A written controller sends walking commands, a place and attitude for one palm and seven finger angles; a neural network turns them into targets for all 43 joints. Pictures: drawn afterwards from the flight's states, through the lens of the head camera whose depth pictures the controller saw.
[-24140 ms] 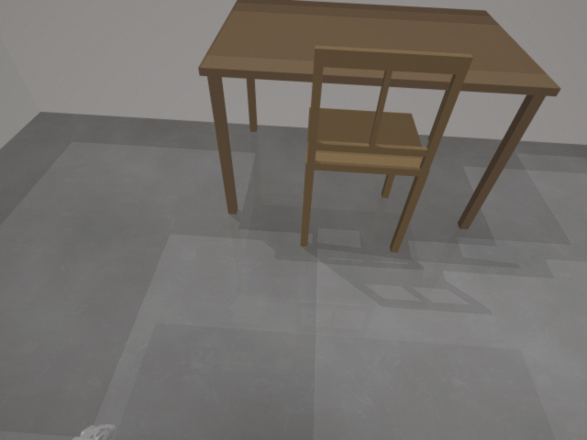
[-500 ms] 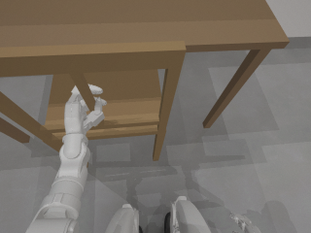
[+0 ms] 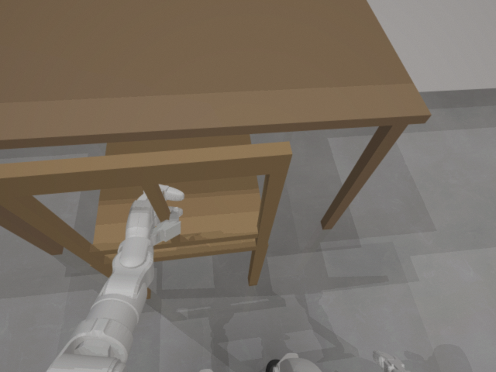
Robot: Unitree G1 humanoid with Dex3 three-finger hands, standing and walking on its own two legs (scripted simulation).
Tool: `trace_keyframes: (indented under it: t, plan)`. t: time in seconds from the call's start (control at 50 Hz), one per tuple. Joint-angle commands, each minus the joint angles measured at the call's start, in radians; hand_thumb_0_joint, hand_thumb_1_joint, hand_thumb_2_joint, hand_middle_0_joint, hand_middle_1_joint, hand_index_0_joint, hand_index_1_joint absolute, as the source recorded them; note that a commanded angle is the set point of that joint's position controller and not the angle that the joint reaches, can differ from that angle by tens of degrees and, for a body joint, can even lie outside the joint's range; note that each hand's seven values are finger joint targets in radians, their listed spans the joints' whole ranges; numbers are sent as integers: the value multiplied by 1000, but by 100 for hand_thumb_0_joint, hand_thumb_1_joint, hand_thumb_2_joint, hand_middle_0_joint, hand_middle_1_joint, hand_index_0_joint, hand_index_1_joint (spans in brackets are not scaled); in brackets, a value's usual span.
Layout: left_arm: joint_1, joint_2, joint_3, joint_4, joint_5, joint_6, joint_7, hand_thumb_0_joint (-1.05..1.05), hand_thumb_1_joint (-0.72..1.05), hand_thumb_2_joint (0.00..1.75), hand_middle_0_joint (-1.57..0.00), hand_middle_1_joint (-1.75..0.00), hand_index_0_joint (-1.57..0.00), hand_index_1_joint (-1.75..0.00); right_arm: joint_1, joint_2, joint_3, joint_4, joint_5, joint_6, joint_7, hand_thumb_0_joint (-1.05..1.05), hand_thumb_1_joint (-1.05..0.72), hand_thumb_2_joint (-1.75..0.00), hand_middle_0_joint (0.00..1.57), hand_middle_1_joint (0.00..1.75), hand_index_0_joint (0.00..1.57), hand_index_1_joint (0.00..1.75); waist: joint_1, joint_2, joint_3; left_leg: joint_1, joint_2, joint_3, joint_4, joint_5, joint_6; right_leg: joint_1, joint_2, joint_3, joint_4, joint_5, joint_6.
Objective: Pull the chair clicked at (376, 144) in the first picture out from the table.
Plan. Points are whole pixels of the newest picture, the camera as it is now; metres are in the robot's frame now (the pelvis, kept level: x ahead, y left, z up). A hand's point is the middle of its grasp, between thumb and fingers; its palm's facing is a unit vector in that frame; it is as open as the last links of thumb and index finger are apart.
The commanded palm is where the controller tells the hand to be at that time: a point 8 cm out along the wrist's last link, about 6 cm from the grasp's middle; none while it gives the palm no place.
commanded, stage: step backward, pulling the chair out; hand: left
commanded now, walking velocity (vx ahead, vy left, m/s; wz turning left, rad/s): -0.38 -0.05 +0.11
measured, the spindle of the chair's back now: (164, 214) +0.40 +0.15 -0.07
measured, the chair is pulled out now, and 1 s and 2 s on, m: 0.03 0.19 0.33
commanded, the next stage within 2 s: none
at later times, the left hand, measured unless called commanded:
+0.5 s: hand (176, 256) +0.31 +0.11 -0.05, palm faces +0.00 -0.99 -0.13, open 5.1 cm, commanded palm +0.30 +0.17 -0.05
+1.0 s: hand (174, 313) +0.22 +0.11 -0.05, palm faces -0.02 -0.99 -0.13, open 5.1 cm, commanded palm +0.22 +0.16 -0.05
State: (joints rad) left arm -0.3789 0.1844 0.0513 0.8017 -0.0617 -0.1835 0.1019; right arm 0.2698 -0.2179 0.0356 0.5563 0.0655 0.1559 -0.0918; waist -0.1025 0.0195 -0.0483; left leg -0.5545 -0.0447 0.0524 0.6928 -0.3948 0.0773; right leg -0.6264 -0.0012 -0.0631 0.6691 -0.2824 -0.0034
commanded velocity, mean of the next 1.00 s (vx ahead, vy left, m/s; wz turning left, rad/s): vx -0.38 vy -0.02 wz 0.10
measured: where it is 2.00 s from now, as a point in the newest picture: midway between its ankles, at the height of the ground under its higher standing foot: outside the picture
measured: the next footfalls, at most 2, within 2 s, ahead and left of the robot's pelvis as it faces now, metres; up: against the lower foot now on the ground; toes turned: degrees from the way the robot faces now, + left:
right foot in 1.04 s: -0.05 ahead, -0.13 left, +0.00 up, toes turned +2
left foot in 1.44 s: -0.25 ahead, +0.11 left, +0.00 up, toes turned +3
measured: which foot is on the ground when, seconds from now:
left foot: down 0.00-1.00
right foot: down 0.00-0.90, up 0.92-1.00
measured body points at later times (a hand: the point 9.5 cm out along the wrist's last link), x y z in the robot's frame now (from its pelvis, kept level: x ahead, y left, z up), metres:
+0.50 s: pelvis -0.04 -0.01 +0.01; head +0.05 -0.01 +0.45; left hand +0.31 +0.17 -0.04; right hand +0.04 -0.26 -0.12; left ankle -0.04 +0.06 -0.72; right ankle +0.01 -0.12 -0.72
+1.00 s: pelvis -0.12 -0.01 +0.01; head -0.05 -0.01 +0.46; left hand +0.22 +0.16 -0.04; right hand -0.03 -0.27 -0.12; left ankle -0.08 +0.09 -0.72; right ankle -0.06 -0.13 -0.71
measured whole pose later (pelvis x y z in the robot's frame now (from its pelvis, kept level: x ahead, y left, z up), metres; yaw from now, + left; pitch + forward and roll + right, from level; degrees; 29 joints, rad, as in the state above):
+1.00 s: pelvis -0.12 -0.01 +0.01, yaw +2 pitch +2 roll +0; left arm -0.43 0.14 -0.04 0.96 -0.07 -0.18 0.08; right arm 0.24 -0.24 0.00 0.71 0.05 0.05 -0.11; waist -0.06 -0.01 0.12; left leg -0.39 -0.03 0.03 0.56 -0.22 0.04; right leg -0.46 -0.02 0.00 0.67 -0.28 0.00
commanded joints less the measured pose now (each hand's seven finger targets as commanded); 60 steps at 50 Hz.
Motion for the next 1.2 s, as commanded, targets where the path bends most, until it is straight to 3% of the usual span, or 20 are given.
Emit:
trace_keyframes:
  t: [0.0,0.1,0.22,0.3,0.42,0.48,0.54,0.6,0.68,0.74,0.8,0.84,0.88,0.94,0.98,1.04,1.06,1.1,1.14,1.18]
  plan:
    - [-311,157,-6,-117,45,-58,4,0,90,90,-50,-145,-50,-145,81,-162,-69,-34,-17,-26,-24,0,-90,-90,20,30,20,30,17,113,-361,281,184,-161,-111,805,-77,326,-119,107,-49,606,-21]
    - [-275,129,-25,-100,48,-68,-13,0,90,90,-50,-145,-50,-145,61,-160,-79,-29,-27,-26,-9,0,-90,-90,20,30,20,30,33,153,-380,405,214,-179,-135,928,-96,328,-92,100,-87,435,-31]
    - [-217,129,-26,-136,41,-75,-21,0,90,90,-50,-145,-50,-145,39,-165,-81,-34,-31,-24,-5,0,-90,-90,20,30,20,30,40,105,-375,423,224,-179,-160,957,-110,374,-99,111,-103,524,-40]
    - [-244,138,-19,-128,42,-77,-19,0,90,90,-50,-145,-50,-145,33,-165,-84,-18,-31,-31,-6,0,-90,-90,20,30,20,30,37,110,-367,457,238,-180,-172,959,-103,343,-87,111,-98,424,-37]
    - [-298,147,-14,-80,40,-87,-14,0,90,90,-50,-145,-50,-145,6,-163,-78,14,-31,-55,-11,0,-90,-90,20,30,20,30,47,105,-308,352,253,-187,-213,730,-56,351,-86,119,-68,311,-28]
    - [-308,166,-5,-60,33,-91,-9,0,90,90,-50,-145,-50,-145,-6,-161,-75,29,-23,-70,-19,0,-90,-90,20,30,20,30,54,74,-298,262,223,-168,-204,532,-52,398,-114,139,-91,395,-33]
    - [-313,203,10,-23,28,-90,1,0,90,90,-50,-145,-50,-145,13,-169,-81,49,-10,-88,-27,0,-90,-90,20,30,20,30,45,0,-308,224,145,-132,-138,315,-73,418,-192,208,-167,463,-63]
    - [-324,197,-7,18,31,-91,6,0,90,90,-50,-145,-50,-145,24,-168,-83,68,-2,-105,-17,0,-90,-90,20,30,20,30,37,-68,-305,219,59,-104,-43,41,-88,419,-300,302,-312,361,-90]
    - [-337,172,-21,35,31,-69,5,0,90,90,-50,-145,-50,-145,-2,-177,-81,80,8,-127,-9,0,-90,-90,20,30,20,30,58,-113,-275,160,45,-131,65,-109,-87,474,-367,313,-386,316,-111]
    - [-344,150,-45,18,34,-53,6,0,90,90,-50,-145,-50,-145,4,-192,-74,101,2,-139,-15,0,-90,-90,20,30,20,30,30,-55,-296,232,74,-154,-116,7,-84,486,-318,199,-306,395,-92]
    - [-331,109,-82,-31,33,-53,4,0,90,90,-50,-145,-50,-145,-22,-205,-72,65,-11,-135,-28,0,-90,-90,20,30,20,30,48,107,-249,189,181,-250,-321,308,-30,449,-103,71,-131,234,11]
    - [-332,86,-100,-56,20,-54,-5,0,90,90,-50,-145,-50,-145,-45,-182,-76,34,-6,-132,-19,0,-90,-90,20,30,20,30,73,131,-243,172,258,-246,-383,199,9,456,-69,72,-56,10,5]
    - [-411,50,-117,-85,16,-55,-8,0,90,90,-50,-145,-50,-145,-77,-163,-62,19,-17,-138,-25,0,-90,-90,20,30,20,30,72,161,-190,131,310,-310,-411,148,33,386,-45,76,81,-66,-8]
    - [-425,98,-59,-57,21,-67,-1,0,90,90,-50,-145,-50,-145,-23,-166,-82,63,-31,-148,-28,0,-90,-90,20,30,20,30,61,70,-247,317,333,-296,-282,529,44,322,-40,95,57,-13,-2]
    - [-422,76,-66,5,38,-74,-3,0,90,90,-50,-145,-50,-145,-5,-163,-87,92,-36,-165,-21,0,-90,-90,20,30,20,30,53,30,-238,372,313,-261,-212,633,25,323,-47,97,-34,102,-2]
    - [-458,88,-65,51,63,-90,-12,0,90,90,-50,-145,-50,-145,-27,-169,-90,124,-52,-182,-17,0,-90,-90,20,30,20,30,60,133,-167,311,302,-247,-221,554,2,313,-58,100,-66,107,-10]
    - [-462,87,-73,30,68,-102,-12,0,90,90,-50,-145,-50,-145,-9,-168,-89,133,-54,-184,-12,0,-90,-90,20,30,20,30,54,161,-197,352,290,-241,-205,592,-2,315,-52,97,-83,153,-10]
    - [-422,152,-13,60,61,-111,-3,0,90,90,-50,-145,-50,-145,-8,-163,-99,144,-44,-188,-16,0,-90,-90,20,30,20,30,53,97,-306,351,252,-174,-139,596,-30,396,-74,122,-126,347,-3]
    - [-389,180,-1,67,49,-110,-4,0,90,90,-50,-145,-50,-145,-17,-154,-100,128,-33,-188,-21,0,-90,-90,20,30,20,30,53,-7,-328,257,189,-130,-97,368,-65,459,-154,205,-161,407,-25]
    - [-394,209,10,61,47,-116,2,0,90,90,-50,-145,-50,-145,-40,-139,-95,118,-25,-194,-18,0,-90,-90,20,30,20,30,56,-94,-290,207,84,-75,30,32,-104,417,-293,339,-306,312,-70]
